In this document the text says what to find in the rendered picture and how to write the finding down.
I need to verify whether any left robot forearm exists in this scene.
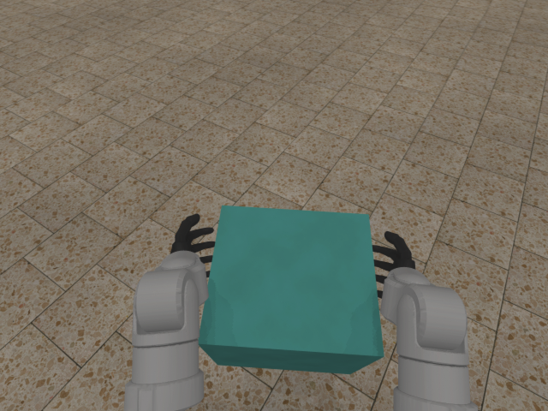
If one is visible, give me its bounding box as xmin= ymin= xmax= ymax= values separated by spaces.
xmin=124 ymin=251 xmax=209 ymax=411

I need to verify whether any robot right hand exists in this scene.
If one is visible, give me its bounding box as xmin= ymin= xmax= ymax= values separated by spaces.
xmin=372 ymin=231 xmax=415 ymax=299

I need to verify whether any robot left hand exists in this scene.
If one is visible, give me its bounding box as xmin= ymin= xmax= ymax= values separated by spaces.
xmin=170 ymin=214 xmax=215 ymax=277

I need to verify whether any carton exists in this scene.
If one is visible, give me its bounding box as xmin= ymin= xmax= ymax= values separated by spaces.
xmin=198 ymin=205 xmax=384 ymax=374

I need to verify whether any right robot forearm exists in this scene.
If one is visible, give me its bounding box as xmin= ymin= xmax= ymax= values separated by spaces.
xmin=380 ymin=267 xmax=479 ymax=411

